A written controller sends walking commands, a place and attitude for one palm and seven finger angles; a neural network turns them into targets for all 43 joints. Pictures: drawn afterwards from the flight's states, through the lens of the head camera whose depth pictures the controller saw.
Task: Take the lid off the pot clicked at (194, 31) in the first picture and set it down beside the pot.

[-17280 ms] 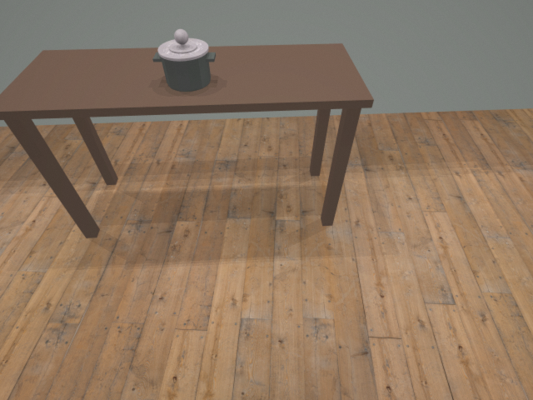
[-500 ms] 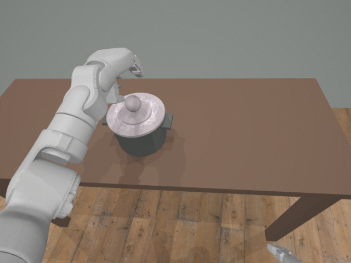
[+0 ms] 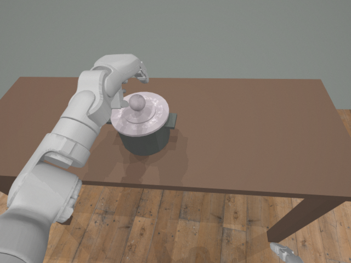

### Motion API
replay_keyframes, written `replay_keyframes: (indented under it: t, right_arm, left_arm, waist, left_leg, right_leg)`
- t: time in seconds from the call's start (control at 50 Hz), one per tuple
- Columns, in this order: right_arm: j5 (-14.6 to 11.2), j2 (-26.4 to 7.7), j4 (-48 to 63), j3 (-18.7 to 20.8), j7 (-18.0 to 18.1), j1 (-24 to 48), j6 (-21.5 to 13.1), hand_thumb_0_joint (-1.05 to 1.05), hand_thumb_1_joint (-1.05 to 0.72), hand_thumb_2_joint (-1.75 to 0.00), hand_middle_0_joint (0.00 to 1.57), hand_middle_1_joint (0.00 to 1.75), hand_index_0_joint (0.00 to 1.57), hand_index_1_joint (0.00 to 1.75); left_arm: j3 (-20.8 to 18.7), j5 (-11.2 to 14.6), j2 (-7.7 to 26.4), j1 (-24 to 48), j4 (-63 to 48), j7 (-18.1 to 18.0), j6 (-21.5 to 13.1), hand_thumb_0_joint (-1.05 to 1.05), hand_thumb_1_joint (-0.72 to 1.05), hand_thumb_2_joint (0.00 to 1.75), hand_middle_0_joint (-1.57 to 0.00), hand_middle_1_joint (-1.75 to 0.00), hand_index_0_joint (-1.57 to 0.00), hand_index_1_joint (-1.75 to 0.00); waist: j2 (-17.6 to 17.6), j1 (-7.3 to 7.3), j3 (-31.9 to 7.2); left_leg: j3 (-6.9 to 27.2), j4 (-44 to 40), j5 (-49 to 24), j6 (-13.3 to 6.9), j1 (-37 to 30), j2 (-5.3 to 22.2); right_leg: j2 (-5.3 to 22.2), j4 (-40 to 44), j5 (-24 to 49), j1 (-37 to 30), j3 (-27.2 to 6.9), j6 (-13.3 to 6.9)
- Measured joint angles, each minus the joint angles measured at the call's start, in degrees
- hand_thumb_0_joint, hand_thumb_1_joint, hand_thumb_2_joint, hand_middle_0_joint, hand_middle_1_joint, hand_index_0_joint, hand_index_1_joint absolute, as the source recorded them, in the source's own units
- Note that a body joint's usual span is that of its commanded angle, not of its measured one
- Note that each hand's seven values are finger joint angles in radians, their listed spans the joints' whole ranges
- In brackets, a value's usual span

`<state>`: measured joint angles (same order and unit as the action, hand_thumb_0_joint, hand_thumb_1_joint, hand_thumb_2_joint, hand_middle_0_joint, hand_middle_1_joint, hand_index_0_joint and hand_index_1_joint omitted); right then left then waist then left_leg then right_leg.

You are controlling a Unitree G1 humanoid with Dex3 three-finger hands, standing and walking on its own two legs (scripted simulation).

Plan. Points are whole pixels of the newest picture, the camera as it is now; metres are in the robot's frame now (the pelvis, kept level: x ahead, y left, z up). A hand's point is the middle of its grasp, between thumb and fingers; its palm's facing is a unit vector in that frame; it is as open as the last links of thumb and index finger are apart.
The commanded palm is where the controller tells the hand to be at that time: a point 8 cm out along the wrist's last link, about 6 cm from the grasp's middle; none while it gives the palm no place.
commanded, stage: move the open hand above the knob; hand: left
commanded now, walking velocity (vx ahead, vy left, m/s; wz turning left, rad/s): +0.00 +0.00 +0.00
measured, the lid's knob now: (137, 102) +0.49 +0.11 +0.08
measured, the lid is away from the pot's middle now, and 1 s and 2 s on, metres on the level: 0.00 0.00 0.00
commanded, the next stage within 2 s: lower the open fingers around the knob in 0.22 s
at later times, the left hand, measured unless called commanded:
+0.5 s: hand (129, 89) +0.47 +0.11 +0.15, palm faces -0.31 -0.04 -0.95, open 10.4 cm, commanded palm +0.46 +0.11 +0.21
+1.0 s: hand (130, 101) +0.46 +0.11 +0.12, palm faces -0.33 -0.05 -0.94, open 10.4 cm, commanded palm +0.46 +0.12 +0.18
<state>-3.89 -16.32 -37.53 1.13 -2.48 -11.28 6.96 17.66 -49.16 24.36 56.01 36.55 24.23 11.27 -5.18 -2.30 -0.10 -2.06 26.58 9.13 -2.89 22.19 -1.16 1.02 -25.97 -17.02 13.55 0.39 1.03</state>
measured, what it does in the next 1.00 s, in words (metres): stands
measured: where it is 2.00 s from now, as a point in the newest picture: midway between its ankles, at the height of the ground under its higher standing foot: outside the picture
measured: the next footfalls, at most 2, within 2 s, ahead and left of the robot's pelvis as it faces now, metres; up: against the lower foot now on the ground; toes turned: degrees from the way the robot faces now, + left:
none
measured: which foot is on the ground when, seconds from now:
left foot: down 0.00-1.00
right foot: down 0.00-1.00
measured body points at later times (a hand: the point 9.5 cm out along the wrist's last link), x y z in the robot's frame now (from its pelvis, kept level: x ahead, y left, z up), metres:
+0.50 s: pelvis +0.00 +0.00 +0.00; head +0.04 -0.03 +0.45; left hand +0.48 +0.11 +0.20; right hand +0.10 -0.25 -0.14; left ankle +0.05 +0.09 -0.74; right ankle -0.04 -0.13 -0.74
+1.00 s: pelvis +0.00 +0.00 +0.00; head +0.04 -0.03 +0.45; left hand +0.47 +0.12 +0.17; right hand +0.11 -0.26 -0.13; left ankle +0.05 +0.09 -0.74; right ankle -0.04 -0.13 -0.74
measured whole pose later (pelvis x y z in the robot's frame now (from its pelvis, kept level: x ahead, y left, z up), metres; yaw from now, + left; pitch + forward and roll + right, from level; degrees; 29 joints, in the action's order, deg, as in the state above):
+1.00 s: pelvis +0.00 +0.00 +0.00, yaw -1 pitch +6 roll -1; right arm -3.8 -15.8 -38.4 1.3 -2.1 -11.5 7.9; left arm 16.5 -49.6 22.2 54.0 42.3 20.1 9.0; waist -4.6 -3.0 -1.0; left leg -2.3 27.5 9.8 -2.5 23.4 -0.5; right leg 0.5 -26.7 -17.4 14.9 0.0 0.7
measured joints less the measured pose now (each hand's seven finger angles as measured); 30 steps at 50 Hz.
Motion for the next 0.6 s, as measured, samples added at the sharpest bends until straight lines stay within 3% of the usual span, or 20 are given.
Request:
replay_keyframes:
  t: [0.14, 0.24, 0.4, 0.6]
  right_arm:
    - [-0.05, 0.69, -0.83, -0.77, -0.19, 1.02, 0.10, 0.01, -0.91, -0.90, 0.20, 0.30, 0.19, 0.30]
    - [0.18, 0.46, -0.69, -0.30, -0.34, -0.02, 0.37, 0.01, -0.91, -0.90, 0.20, 0.30, 0.19, 0.30]
    - [0.25, 0.61, -1.53, -0.49, -0.20, -0.87, 0.32, 0.01, -0.91, -0.90, 0.20, 0.30, 0.19, 0.30]
    - [0.22, 0.26, -0.97, -0.24, -0.07, -1.16, 0.76, 0.01, -0.91, -0.90, 0.20, 0.30, 0.19, 0.30]
  left_arm:
    - [-0.87, -0.90, -1.16, 4.73, 7.50, -1.60, 0.55, 0.00, -0.31, 1.40, -0.82, -0.09, -0.82, -0.08]
    - [0.35, -1.31, -1.45, 3.50, 5.65, -0.93, 0.60, 0.00, -0.31, 1.40, -0.82, -0.09, -0.82, -0.08]
    - [-0.87, -0.76, -2.23, 4.85, 7.77, -1.35, 0.65, 0.00, -0.31, 1.40, -0.82, -0.09, -0.82, -0.08]
    - [-0.77, -0.74, -2.65, 0.48, 6.19, -1.28, 0.76, 0.00, -0.31, 1.40, -0.82, -0.09, -0.82, -0.08]
  waist:
    - [0.84, -0.32, -0.86]
    - [0.11, -0.40, -1.01]
    - [0.39, -0.86, -1.08]
    - [-0.06, -0.84, -0.82]
  left_leg:
    - [-0.01, -0.51, -0.61, 0.11, 0.90, -0.07]
    - [0.06, -0.38, -0.44, -0.06, 0.91, -0.26]
    - [-0.42, -0.68, -0.31, -0.05, 0.37, -0.20]
    - [-0.50, -0.27, 0.09, 0.05, 0.01, 0.11]
  right_leg:
    - [0.07, -0.14, 0.26, 1.22, -0.02, -0.01]
    - [0.24, -0.08, 0.14, 1.07, 0.07, 0.10]
    - [0.24, -0.03, 0.09, 0.85, -0.44, 0.11]
    - [-0.05, -0.14, -0.09, 0.42, -0.57, 0.00]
